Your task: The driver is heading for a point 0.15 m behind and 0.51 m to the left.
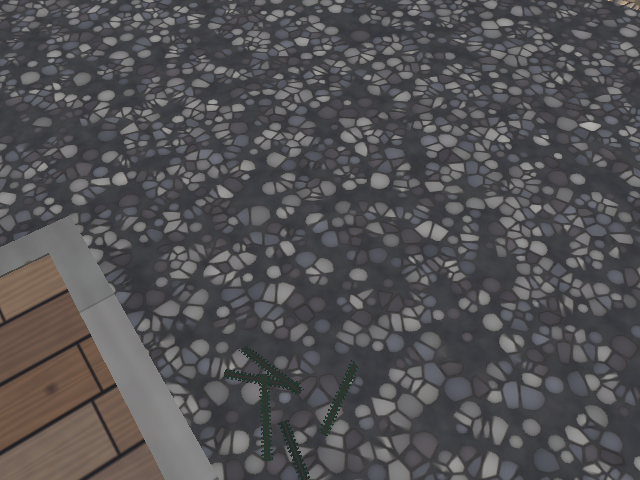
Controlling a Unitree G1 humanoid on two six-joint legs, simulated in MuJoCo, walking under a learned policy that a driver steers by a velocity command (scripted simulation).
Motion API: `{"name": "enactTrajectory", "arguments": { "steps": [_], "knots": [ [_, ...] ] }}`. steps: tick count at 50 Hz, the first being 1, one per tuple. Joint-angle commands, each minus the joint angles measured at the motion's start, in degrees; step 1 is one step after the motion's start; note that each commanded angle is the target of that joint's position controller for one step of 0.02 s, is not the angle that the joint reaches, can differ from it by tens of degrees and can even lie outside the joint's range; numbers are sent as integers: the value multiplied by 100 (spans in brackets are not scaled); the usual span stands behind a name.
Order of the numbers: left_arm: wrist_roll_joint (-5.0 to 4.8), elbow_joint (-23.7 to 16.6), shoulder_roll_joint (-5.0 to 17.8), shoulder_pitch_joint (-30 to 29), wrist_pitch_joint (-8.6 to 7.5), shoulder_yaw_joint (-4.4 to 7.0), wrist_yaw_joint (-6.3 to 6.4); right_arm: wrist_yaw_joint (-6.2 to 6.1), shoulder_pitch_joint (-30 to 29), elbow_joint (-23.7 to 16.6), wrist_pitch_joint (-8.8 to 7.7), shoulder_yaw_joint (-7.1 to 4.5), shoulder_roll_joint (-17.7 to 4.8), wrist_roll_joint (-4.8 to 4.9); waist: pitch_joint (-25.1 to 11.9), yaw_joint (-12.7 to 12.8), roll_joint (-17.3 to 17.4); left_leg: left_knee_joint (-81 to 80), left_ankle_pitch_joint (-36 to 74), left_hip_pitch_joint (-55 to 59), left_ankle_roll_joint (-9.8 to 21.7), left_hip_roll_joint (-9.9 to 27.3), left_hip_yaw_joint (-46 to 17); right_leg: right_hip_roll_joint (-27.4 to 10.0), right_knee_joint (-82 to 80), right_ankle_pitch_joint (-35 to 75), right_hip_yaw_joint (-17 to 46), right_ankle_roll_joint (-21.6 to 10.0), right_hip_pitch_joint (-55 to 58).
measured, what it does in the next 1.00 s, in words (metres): walks ahead, turning left: left foot 0.05 m higher, then right foot 0.05 m lower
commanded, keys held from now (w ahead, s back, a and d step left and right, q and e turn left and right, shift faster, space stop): q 0.26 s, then w+q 0.74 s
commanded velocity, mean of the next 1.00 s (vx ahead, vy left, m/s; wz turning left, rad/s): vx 0.27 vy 0.00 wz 0.59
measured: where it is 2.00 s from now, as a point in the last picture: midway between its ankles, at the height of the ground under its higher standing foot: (176, 453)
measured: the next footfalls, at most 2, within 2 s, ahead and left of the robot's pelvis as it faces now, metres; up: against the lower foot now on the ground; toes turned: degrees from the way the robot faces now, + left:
left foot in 0.14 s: +0.06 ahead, +0.14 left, +0.05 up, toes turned +9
right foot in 0.66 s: +0.13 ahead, -0.09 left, +0.00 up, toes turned +28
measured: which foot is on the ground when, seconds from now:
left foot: up 0.00-0.12, down 0.14-0.64, up 0.66-1.00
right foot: down 0.00-0.14, up 0.16-0.64, down 0.66-1.00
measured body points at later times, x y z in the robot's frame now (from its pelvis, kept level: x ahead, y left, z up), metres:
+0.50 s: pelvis +0.03 +0.04 +0.04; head +0.04 +0.06 +0.49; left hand +0.13 +0.35 -0.06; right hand +0.22 -0.21 -0.04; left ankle +0.02 +0.13 -0.69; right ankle +0.10 -0.10 -0.68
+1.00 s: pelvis +0.18 +0.08 -0.01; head +0.22 +0.08 +0.44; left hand -0.01 +0.26 -0.14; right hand +0.48 +0.03 -0.09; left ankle +0.25 +0.29 -0.65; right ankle +0.10 -0.11 -0.74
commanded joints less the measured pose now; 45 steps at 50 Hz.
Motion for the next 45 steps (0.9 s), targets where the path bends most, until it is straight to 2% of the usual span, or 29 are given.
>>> {"name": "enactTrajectory", "arguments": {
  "steps": [1,4,5,6,7,8,9,10,11,12,13,14,15,17,21,25,29,30,31,32,33,34,35,36,37,39,42,45],
  "knots": [
    [-54,-344,1116,-223,44,339,96,73,125,-516,-53,6,-167,-12,-1162,18,-757,-655,194,528,142,198,21,-1708,-864,1706,848,-1254,842],
    [-160,-262,1186,-219,101,395,16,162,144,-552,-31,-43,-298,15,-937,6,-1036,-1617,98,1202,373,1,434,-1629,-888,1001,540,-1105,582],
    [-212,-221,1172,-219,125,400,-1,189,262,-522,-32,-72,-323,17,-902,-79,-1022,-2152,342,1480,472,-98,574,-1619,-758,737,467,-1002,561],
    [-259,-163,1095,-159,153,387,-8,199,424,-449,-31,-119,-365,23,-865,-168,-950,-2847,712,1874,604,-249,670,-1547,-541,313,354,-797,448],
    [-271,-40,907,149,172,349,-10,187,559,-417,-22,-210,-559,32,-737,-170,-699,-3528,1150,2356,840,-289,350,-1362,-163,-348,206,-419,79],
    [-129,-184,542,416,161,265,-27,107,676,-529,-4,-451,-1418,21,-732,23,1282,-4479,2891,3110,1577,998,-1913,-509,1538,-1733,-478,360,-1123],
    [-108,-593,822,-609,105,330,9,144,778,-644,-124,-491,-1592,-190,-926,-541,1849,-5197,2626,2723,2790,1952,-3918,316,3166,-3240,419,611,-2249],
    [-194,-619,1003,-952,78,432,1,217,641,-640,-308,-401,-1385,-291,-906,-525,1153,-5189,2576,2647,2775,1825,-3511,328,4125,-3089,1118,545,-2360],
    [-229,-571,854,-732,89,419,16,233,369,-628,-408,-366,-1245,-217,-830,-310,1075,-5134,2440,2524,2421,1529,-2960,280,4293,-2592,1197,479,-2364],
    [-163,-437,904,-497,126,450,74,243,39,-675,-424,-332,-1058,-50,-725,-129,807,-5095,2345,2440,2042,1270,-2507,163,4150,-2113,1192,488,-2295],
    [-87,-379,986,-382,156,489,116,213,-286,-708,-390,-296,-923,43,-698,28,722,-4974,2529,2196,1841,1093,-2176,138,4139,-1699,1144,561,-2028],
    [-79,-345,942,-230,144,487,86,191,-282,-720,-364,-253,-811,43,-901,119,701,-5035,2029,2018,1764,871,-1990,199,4218,-1353,1039,582,-1656],
    [-124,-350,861,-147,112,477,30,176,-209,-722,-360,-229,-721,24,-1019,138,667,-5210,1131,2082,1744,731,-1969,236,4122,-1038,1011,581,-1548],
    [-211,-442,775,-336,26,447,-58,145,11,-690,-393,-240,-728,34,-910,40,681,-5540,-51,2334,1796,677,-2190,287,3394,-756,1039,581,-1654],
    [-246,-544,656,-723,-207,391,-183,76,373,-551,-450,-343,-906,43,-742,-140,714,-5552,-174,2622,1899,675,-2426,403,1849,-757,1223,593,-1424],
    [-325,-531,547,-674,-314,343,-290,74,417,-533,-443,-379,-938,53,-659,-155,722,-5297,-535,1987,1970,550,-2712,495,1121,-987,1289,522,-737],
    [-437,-458,565,-266,-366,385,-316,57,378,-562,-362,-336,-812,35,-653,-11,683,-4773,-907,1363,1843,307,-3039,342,269,-754,1395,300,174],
    [-424,-369,521,9,-364,407,-314,50,326,-562,-317,-305,-734,40,-649,140,566,-4423,-1013,1073,1697,90,-2862,308,-353,-231,1240,207,725],
    [-352,-255,509,374,-341,442,-291,60,422,-512,-290,-250,-560,23,-738,253,354,-3737,-1083,583,1459,-244,-2493,273,-605,-16,1049,173,1477],
    [-247,-90,648,1080,-321,507,-269,92,506,-466,-292,-170,-244,33,-982,499,-218,-2034,-1218,-502,1060,-701,-1779,-302,-433,-405,1557,56,2660],
    [-119,-70,862,1607,-321,485,-240,130,675,-491,-330,5,317,5,-1018,521,-918,88,-1314,-1614,793,-1044,-1138,-1376,-111,-789,2735,-155,3131],
    [-76,-9,1557,1590,-386,635,-265,198,774,-961,-498,-39,19,143,-759,84,-1384,789,-895,-2673,695,-736,-773,-2348,-740,-2101,4465,-1083,2965],
    [-193,33,1329,1370,-426,643,-223,193,350,-973,-577,-80,-326,243,-260,215,-1350,1251,-267,-3270,610,-212,-800,-2424,-1161,-3766,4757,-1341,2694],
    [-261,33,874,1201,-434,515,-160,178,-19,-867,-563,-125,-488,184,213,361,-955,1633,282,-3564,574,-159,-871,-1981,-1205,-3645,4095,-1041,2481],
    [-195,-17,686,1055,-440,415,-133,172,-88,-772,-540,-118,-400,104,355,317,-719,1815,660,-3361,528,-124,-912,-1633,-1225,-2964,3478,-804,2054],
    [-112,6,508,892,-479,324,-100,207,-78,-771,-548,-100,-269,91,460,104,-653,1649,1276,-2833,452,-56,-1030,-1215,-1287,-1466,2517,-605,1384],
    [-49,180,436,1110,-487,283,-67,288,-221,-860,-574,0,-37,85,273,84,-730,1199,1810,-2254,338,-35,-711,-907,-1371,132,1432,-584,992],
    [-113,317,562,1419,-435,271,5,375,-858,-1053,-598,106,129,54,217,341,-579,-331,2123,-1763,369,35,-174,-880,-1536,939,897,-536,1162]
  ]
}}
